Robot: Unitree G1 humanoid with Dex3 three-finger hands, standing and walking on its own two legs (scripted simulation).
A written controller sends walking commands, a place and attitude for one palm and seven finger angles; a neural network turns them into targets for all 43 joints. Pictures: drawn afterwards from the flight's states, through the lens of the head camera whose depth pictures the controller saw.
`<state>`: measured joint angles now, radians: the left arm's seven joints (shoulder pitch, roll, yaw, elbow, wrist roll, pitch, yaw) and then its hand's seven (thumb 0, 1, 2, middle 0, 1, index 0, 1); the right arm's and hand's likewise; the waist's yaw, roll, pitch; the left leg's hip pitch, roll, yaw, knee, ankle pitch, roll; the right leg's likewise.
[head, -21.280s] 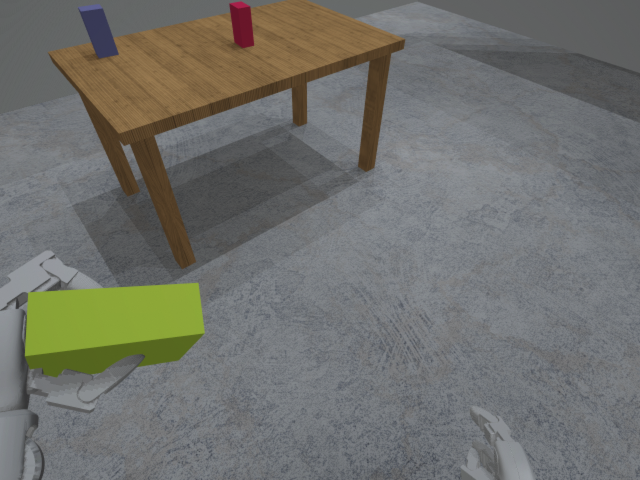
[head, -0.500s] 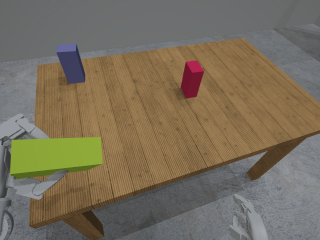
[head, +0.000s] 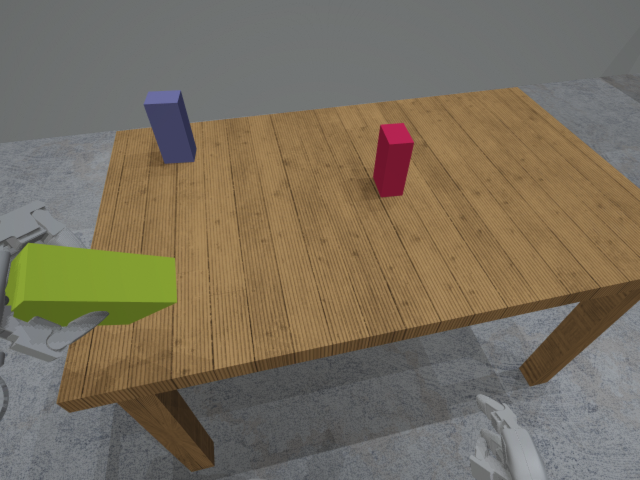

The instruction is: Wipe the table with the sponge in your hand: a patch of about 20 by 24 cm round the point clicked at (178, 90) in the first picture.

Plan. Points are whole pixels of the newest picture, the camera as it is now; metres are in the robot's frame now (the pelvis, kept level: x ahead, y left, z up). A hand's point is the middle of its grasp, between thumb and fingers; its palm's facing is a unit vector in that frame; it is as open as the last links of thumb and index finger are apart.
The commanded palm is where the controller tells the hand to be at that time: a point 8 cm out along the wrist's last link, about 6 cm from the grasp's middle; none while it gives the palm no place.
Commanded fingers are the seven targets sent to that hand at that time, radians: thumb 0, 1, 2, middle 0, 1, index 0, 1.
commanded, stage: turn the palm down, sponge in hand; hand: left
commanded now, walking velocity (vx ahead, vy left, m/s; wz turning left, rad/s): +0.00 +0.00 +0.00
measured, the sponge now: (111, 292) +0.25 +0.26 +0.13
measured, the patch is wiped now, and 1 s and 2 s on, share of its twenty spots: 0.00 0.00 0.00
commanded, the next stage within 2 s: move the sponge above the wiping area in 1.72 s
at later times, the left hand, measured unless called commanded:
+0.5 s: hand (77, 294) +0.25 +0.30 +0.13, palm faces +0.21 -0.40 -0.89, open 9.1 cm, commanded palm +0.22 +0.30 +0.18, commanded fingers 0.00 0.10 1.30 -1.20 -1.60 -1.20 -1.60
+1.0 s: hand (71, 311) +0.24 +0.32 +0.10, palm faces +0.03 -0.24 -0.97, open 9.1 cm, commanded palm +0.22 +0.32 +0.18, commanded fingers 0.00 0.10 1.30 -1.20 -1.60 -1.20 -1.60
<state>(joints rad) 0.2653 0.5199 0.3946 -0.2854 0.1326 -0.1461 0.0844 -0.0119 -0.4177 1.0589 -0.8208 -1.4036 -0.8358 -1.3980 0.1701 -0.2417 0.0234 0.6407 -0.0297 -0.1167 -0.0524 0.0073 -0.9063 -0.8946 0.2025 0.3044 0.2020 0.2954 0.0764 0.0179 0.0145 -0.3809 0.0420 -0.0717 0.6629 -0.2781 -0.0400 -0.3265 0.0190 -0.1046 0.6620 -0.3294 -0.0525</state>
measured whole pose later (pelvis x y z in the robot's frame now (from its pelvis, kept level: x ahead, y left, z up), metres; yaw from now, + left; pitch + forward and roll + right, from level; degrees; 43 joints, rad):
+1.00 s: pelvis +0.02 +0.05 +0.01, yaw -2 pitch -1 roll -1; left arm 0.26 0.53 0.05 -0.25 0.71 0.26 0.01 -0.01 -0.42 1.06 -0.82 -1.41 -0.83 -1.40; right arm 0.10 -0.25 0.05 0.59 0.03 -0.02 -0.11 0.01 -0.91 -0.89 0.20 0.30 0.20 0.30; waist 0.11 0.09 0.00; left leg -0.30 0.00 -0.01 0.59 -0.27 0.01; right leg -0.25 -0.02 -0.04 0.56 -0.29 0.01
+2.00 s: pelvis +0.02 +0.01 +0.02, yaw -3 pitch -4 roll +0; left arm 0.21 0.50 0.03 -0.13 0.89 0.26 0.06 -0.01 -0.42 1.06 -0.82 -1.41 -0.83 -1.40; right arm 0.05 -0.27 0.02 0.70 0.03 -0.02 -0.07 0.01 -0.91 -0.89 0.20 0.30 0.20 0.30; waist 0.13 0.12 0.00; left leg -0.17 0.05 -0.01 0.45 -0.21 -0.03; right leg -0.14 0.03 -0.04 0.45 -0.25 -0.04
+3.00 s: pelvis +0.03 +0.03 +0.02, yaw -2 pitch +0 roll +0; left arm 0.04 0.40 -0.13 0.12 0.96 0.31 0.07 -0.01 -0.42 1.07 -0.82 -1.41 -0.83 -1.41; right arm 0.04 -0.25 0.02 0.69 0.04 -0.01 -0.07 0.01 -0.91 -0.89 0.20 0.30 0.20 0.30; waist 0.11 0.10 -0.01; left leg -0.25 0.01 -0.02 0.49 -0.23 -0.01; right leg -0.21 -0.01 -0.05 0.49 -0.27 -0.02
